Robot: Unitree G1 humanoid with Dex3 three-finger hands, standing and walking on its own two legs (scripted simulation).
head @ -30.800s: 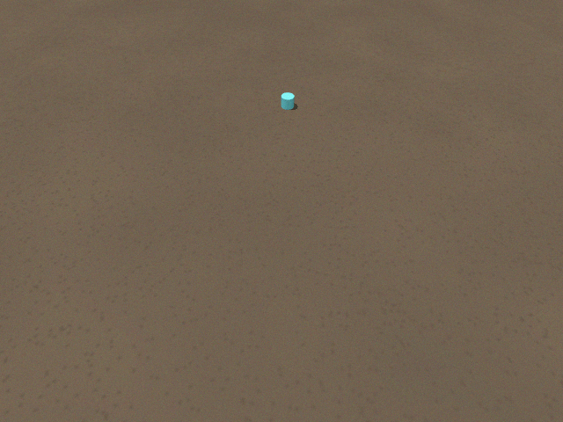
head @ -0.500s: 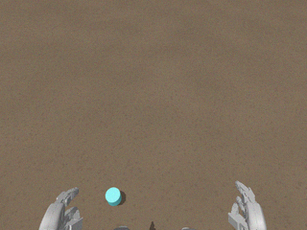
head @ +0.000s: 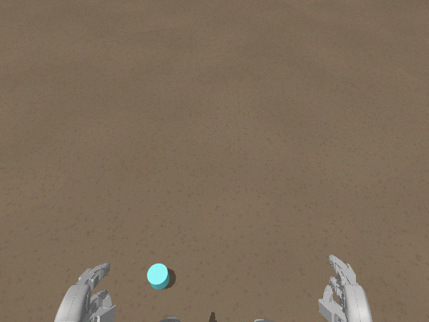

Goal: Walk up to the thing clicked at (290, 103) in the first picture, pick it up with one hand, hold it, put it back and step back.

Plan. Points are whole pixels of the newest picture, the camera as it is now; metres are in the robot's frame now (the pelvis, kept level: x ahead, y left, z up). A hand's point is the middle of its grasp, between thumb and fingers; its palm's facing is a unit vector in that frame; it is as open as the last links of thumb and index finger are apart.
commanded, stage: home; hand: left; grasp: from above
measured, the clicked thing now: (158, 276) +0.42 +0.22 -0.68
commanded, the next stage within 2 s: stand in 0.08 s
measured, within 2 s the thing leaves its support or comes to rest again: neither
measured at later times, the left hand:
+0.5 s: hand out of the picture +0.10 +0.24 -0.11, palm faces +0.02 -0.94 -0.34, open 7.4 cm
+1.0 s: hand out of the picture +0.03 +0.25 -0.10, palm faces +0.05 -0.94 -0.34, open 7.4 cm
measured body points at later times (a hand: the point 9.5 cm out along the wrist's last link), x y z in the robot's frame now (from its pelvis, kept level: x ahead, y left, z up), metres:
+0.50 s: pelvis -0.01 +0.00 +0.03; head +0.01 +0.01 +0.48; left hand +0.10 +0.29 -0.08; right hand +0.10 -0.28 -0.09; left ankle +0.02 +0.13 -0.68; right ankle +0.00 -0.14 -0.68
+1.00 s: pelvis -0.01 +0.01 +0.06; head -0.02 +0.00 +0.51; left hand +0.03 +0.30 -0.07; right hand +0.07 -0.27 -0.08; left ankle +0.02 +0.13 -0.68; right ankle +0.00 -0.14 -0.68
